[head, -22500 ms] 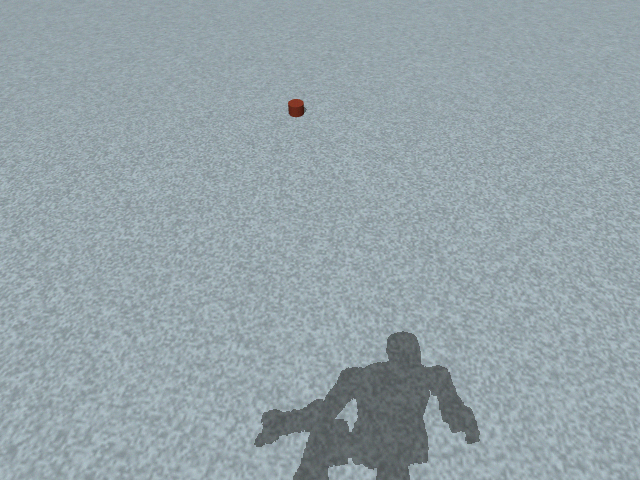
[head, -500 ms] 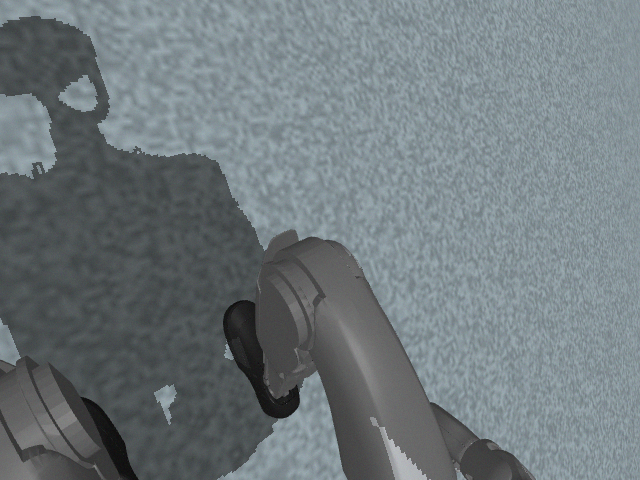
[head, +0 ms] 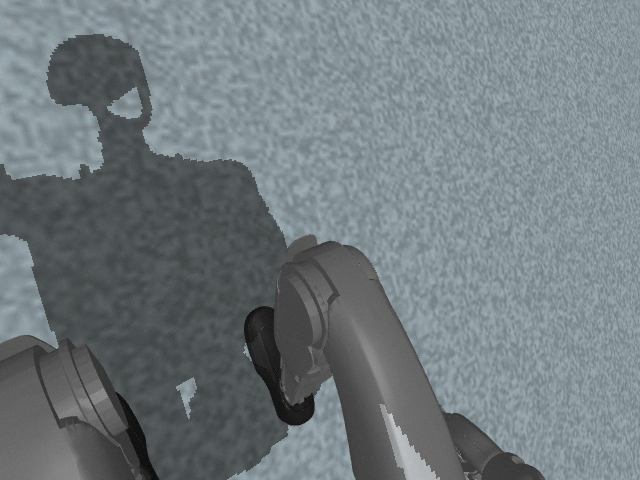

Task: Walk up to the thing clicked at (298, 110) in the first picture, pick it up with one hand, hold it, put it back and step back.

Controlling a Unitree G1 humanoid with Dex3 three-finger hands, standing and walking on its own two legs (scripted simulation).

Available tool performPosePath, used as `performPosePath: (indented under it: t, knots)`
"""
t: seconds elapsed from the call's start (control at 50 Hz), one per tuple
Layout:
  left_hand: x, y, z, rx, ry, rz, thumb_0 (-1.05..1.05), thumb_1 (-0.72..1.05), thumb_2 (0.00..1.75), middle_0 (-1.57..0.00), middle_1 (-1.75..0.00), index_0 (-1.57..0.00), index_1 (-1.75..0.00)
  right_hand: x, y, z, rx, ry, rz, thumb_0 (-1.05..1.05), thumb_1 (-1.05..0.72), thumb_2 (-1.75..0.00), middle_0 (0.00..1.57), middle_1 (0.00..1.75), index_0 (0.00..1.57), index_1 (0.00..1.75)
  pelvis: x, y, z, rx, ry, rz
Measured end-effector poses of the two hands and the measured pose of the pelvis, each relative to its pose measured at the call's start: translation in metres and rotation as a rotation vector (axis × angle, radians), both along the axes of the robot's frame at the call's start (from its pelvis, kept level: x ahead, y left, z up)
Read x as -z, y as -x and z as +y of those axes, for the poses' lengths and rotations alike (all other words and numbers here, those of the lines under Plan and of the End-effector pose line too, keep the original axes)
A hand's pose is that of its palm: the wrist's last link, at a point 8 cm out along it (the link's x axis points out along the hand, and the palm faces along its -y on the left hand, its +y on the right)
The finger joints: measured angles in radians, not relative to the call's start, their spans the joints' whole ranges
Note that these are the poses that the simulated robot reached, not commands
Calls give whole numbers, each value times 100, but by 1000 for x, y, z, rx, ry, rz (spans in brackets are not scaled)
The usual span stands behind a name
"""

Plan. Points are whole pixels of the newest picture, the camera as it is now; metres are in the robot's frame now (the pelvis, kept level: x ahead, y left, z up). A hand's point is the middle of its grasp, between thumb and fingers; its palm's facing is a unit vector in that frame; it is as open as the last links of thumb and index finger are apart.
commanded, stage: settle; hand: left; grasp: from above
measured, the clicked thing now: out of the picture +0.49 +0.37 -0.24
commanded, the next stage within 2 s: lift in 0.44 s
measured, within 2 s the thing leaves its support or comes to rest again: neither
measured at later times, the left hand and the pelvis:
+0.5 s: hand out of the picture +0.46 +0.36 -0.14, palm faces -0.43 -0.11 -0.90, open 11.4 cm; pelvis -0.01 -0.01 +0.02, yaw +4 degrees
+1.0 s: hand out of the picture +0.41 +0.37 -0.04, palm faces -0.45 -0.16 -0.88, open 11.4 cm; pelvis -0.01 -0.01 +0.07, yaw +8 degrees
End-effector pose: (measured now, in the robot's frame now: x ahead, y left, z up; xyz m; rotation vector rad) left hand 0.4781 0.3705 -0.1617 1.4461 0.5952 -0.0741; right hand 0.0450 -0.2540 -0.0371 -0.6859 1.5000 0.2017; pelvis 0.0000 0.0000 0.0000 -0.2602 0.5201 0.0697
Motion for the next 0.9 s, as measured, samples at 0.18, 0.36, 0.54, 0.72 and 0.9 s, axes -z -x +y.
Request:
performPosePath:
  t: [0.18,0.36,0.54,0.72,0.9]
  knots:
    - [-39,7,5,16,-13,32,0,-21,75,-45,-86,-46,-86,4,-15,-10,47,-11,-47,0,-91,-89,20,30,20,30,-8,0,-1,-17,-18,31]
    - [-65,11,-4,67,1,41,0,-21,75,-46,-85,-48,-84,9,-27,-12,79,-13,-91,0,-91,-89,20,30,20,30,-14,4,-3,-35,-38,38]
    - [-87,10,-6,73,-16,28,0,-22,75,-47,-84,-49,-84,14,-23,-13,122,-10,-97,0,-91,-89,20,30,20,30,-17,7,-6,-45,-58,46]
    - [-108,14,-5,40,-6,54,0,-21,75,-47,-84,-48,-84,12,-11,-11,180,-18,-76,0,-92,-90,20,30,20,30,-28,9,-6,-52,-70,65]
    - [-142,39,-5,53,25,73,0,-20,73,-46,-84,-49,-83,-6,-17,-13,220,-10,-88,0,-92,-90,21,30,20,30,-52,9,-5,-68,-81,89]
